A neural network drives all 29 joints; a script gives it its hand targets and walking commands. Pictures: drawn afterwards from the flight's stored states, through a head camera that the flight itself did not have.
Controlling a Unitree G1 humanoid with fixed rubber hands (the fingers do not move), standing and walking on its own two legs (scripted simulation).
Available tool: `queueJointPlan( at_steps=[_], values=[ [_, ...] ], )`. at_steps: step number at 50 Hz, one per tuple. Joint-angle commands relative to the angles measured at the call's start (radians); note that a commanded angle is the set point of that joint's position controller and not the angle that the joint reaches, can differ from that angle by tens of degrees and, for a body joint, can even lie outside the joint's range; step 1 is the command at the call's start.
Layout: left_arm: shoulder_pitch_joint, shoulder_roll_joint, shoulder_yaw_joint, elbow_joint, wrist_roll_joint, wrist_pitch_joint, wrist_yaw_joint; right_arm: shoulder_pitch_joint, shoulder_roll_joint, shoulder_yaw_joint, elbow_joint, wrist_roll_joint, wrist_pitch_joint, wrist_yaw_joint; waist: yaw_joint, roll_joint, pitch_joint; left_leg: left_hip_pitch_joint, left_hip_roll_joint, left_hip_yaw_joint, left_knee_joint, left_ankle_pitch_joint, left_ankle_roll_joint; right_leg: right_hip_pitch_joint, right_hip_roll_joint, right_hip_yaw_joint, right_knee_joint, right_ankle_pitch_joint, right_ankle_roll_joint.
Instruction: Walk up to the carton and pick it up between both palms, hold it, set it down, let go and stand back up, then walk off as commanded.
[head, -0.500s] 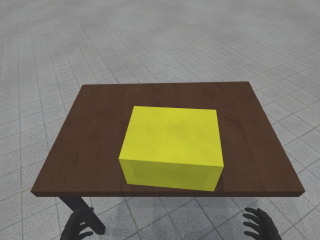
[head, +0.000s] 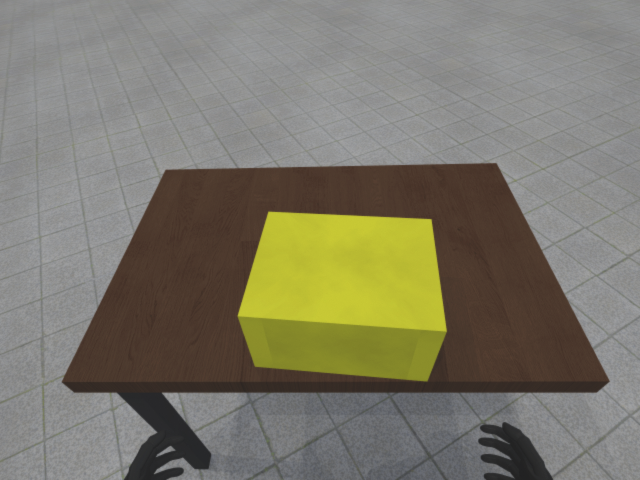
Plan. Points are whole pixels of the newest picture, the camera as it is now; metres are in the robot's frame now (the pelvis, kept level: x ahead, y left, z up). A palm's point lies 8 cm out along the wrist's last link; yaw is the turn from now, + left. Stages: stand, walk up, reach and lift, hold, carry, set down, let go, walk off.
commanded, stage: set down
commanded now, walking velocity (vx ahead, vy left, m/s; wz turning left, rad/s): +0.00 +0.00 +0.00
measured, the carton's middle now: (343, 292) +0.43 -0.01 -0.04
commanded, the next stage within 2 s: let go in 0.22 s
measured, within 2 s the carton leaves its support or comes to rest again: neither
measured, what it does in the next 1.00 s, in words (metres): stands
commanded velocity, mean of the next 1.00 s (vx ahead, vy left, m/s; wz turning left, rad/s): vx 0.00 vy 0.00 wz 0.00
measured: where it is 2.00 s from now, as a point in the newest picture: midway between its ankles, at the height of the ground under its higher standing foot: outside the picture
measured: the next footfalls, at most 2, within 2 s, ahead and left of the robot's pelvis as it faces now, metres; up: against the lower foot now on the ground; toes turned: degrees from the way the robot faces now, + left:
none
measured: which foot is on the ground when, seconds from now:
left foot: down 0.00-1.00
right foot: down 0.00-1.00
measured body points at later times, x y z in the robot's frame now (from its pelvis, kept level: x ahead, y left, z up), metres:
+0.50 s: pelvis +0.00 +0.00 +0.00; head +0.01 +0.00 +0.45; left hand +0.16 +0.26 -0.08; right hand +0.16 -0.23 -0.09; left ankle +0.00 +0.12 -0.74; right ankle +0.00 -0.12 -0.74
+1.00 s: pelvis +0.00 +0.00 +0.00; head +0.01 +0.00 +0.45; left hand +0.12 +0.26 -0.11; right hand +0.13 -0.26 -0.11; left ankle +0.00 +0.12 -0.74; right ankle +0.00 -0.12 -0.74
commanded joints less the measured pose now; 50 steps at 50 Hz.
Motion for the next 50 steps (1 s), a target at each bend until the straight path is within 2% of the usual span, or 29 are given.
queueJointPlan(
  at_steps=[1, 8, 10, 14, 15, 32, 33, 34, 35, 38, 40, 42, 47, 48, 50],
  values=[
    [-0.121, 0.083, -0.09, -0.108, 0.017, -0.01, 0.016, -0.131, -0.094, -0.057, -0.025, -0.089, -0.052, -0.001, 0.019, -0.002, -0.048, 0.147, 0.028, 0.041, -0.145, 0.171, -0.043, -0.002, 0.049, -0.04, -0.152, 0.101, -0.044],
    [-0.106, 0.066, -0.091, -0.116, 0.028, -0.006, 0.021, -0.135, -0.105, -0.058, 0.005, -0.084, -0.076, 0.007, 0.019, 0.007, -0.067, 0.169, 0.029, 0.038, -0.131, 0.223, -0.051, -0.004, 0.056, -0.048, -0.148, 0.133, -0.048],
    [-0.115, 0.067, -0.094, -0.121, 0.025, -0.008, 0.021, -0.149, -0.103, -0.057, -0.004, -0.087, -0.086, 0.005, 0.017, -0.008, -0.08, 0.167, 0.028, 0.04, -0.127, 0.214, -0.045, -0.002, 0.055, -0.049, -0.147, 0.137, -0.044],
    [-0.114, 0.049, -0.1, -0.095, 0.038, -0.001, 0.025, -0.154, -0.119, -0.065, 0.043, -0.09, -0.092, 0.014, 0.016, 0.01, -0.073, 0.175, 0.033, 0.03, -0.128, 0.229, -0.048, -0.005, 0.059, -0.052, -0.146, 0.139, -0.053],
    [-0.116, 0.046, -0.102, -0.081, 0.039, 0.004, 0.022, -0.156, -0.116, -0.061, 0.043, -0.092, -0.091, 0.014, 0.014, -0.006, -0.067, 0.174, 0.032, 0.031, -0.128, 0.222, -0.046, -0.009, 0.059, -0.053, -0.148, 0.136, -0.051],
    [-0.13, 0.045, -0.107, -0.085, 0.047, 0.009, 0.027, -0.155, -0.118, -0.066, 0.062, -0.099, -0.095, 0.016, 0.013, -0.001, -0.08, 0.163, 0.028, 0.035, -0.118, 0.226, -0.044, -0.002, 0.055, -0.055, -0.131, 0.155, -0.045],
    [-0.062, 0.259, 0.013, -0.006, 0.154, -0.057, 0.037, -0.053, -0.33, -0.087, 0.119, -0.161, -0.001, -0.02, 0.041, -0.024, -0.147, 0.023, 0.096, -0.063, -0.039, 0.374, -0.009, 0.077, -0.07, 0.048, -0.014, 0.268, -0.025],
    [-0.039, 0.275, 0.026, 0.011, 0.156, -0.075, 0.039, -0.065, -0.32, -0.085, 0.115, -0.158, 0.04, -0.034, 0.03, -0.065, -0.17, 0.031, 0.085, -0.049, -0.035, 0.317, 0.005, 0.087, -0.071, 0.058, -0.013, 0.252, -0.023],
    [-0.063, 0.262, 0.027, 0.014, 0.155, -0.086, 0.034, -0.083, -0.304, -0.077, 0.1, -0.153, 0.058, -0.041, 0.019, -0.07, -0.163, 0.02, 0.088, -0.052, -0.041, 0.275, 0.012, 0.074, -0.073, 0.065, -0.014, 0.227, -0.022],
    [-0.091, 0.245, 0.033, 0.042, 0.143, -0.112, 0.019, -0.097, -0.284, -0.071, 0.097, -0.142, 0.077, -0.042, 0.031, -0.061, -0.112, -0.004, 0.083, -0.066, -0.071, 0.169, 0.021, 0.046, -0.08, 0.084, -0.05, 0.148, -0.022],
    [-0.083, 0.248, 0.034, 0.075, 0.138, -0.118, 0.018, -0.087, -0.287, -0.068, 0.111, -0.142, 0.08, -0.041, 0.031, -0.046, -0.113, 0.005, 0.089, -0.073, -0.074, 0.17, 0.027, 0.043, -0.083, 0.087, -0.053, 0.146, -0.029],
    [-0.081, 0.253, 0.033, 0.093, 0.136, -0.123, 0.014, -0.075, -0.302, -0.066, 0.122, -0.14, 0.084, -0.036, 0.029, -0.069, -0.113, 0.007, 0.096, -0.081, -0.083, 0.183, 0.029, 0.045, -0.081, 0.084, -0.056, 0.152, -0.029],
    [-0.071, 0.262, 0.026, 0.16, 0.131, -0.129, 0.014, -0.078, -0.316, -0.064, 0.143, -0.137, 0.092, -0.032, 0.021, -0.04, -0.12, 0.042, 0.1, -0.087, -0.08, 0.209, 0.036, 0.048, -0.09, 0.097, -0.07, 0.195, -0.035],
    [-0.076, 0.258, 0.025, 0.171, 0.131, -0.131, 0.014, -0.079, -0.312, -0.062, 0.152, -0.137, 0.093, -0.035, 0.017, -0.057, -0.138, 0.049, 0.102, -0.089, -0.076, 0.23, 0.038, 0.064, -0.091, 0.094, -0.066, 0.217, -0.036],
    [-0.077, 0.265, 0.023, 0.186, 0.13, -0.134, 0.013, -0.079, -0.313, -0.06, 0.153, -0.134, 0.091, -0.035, 0.015, -0.044, -0.121, 0.047, 0.106, -0.09, -0.086, 0.233, 0.04, 0.056, -0.091, 0.094, -0.071, 0.215, -0.037]
  ],
)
